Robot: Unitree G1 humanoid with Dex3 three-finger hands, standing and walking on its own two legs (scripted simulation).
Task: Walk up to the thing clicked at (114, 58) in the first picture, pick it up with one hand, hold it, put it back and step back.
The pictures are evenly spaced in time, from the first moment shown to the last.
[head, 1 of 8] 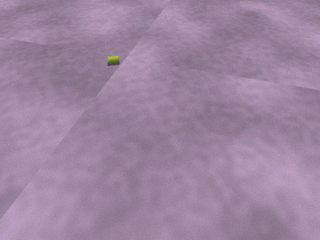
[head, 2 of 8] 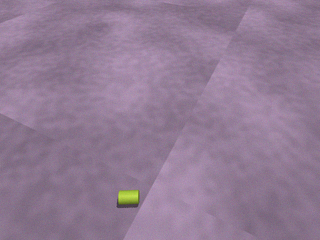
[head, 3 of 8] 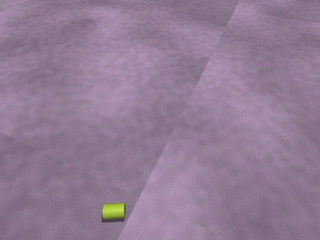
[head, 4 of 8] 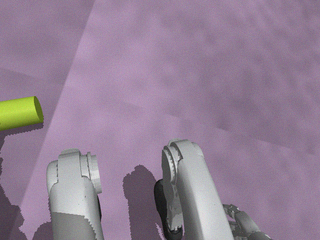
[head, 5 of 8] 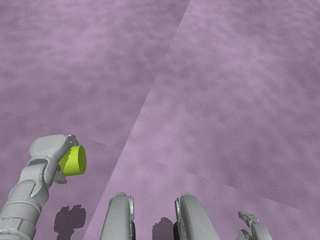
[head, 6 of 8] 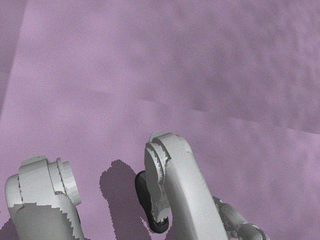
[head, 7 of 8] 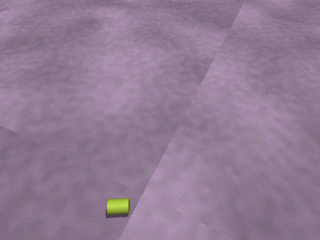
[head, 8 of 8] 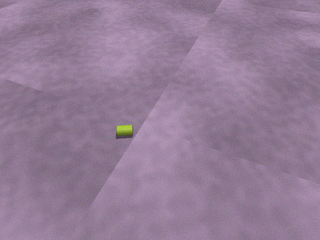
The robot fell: no
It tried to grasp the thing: yes
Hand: left
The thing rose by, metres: 0.67
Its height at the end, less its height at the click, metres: +0.00
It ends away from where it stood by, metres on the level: 0.01
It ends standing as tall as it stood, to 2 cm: yes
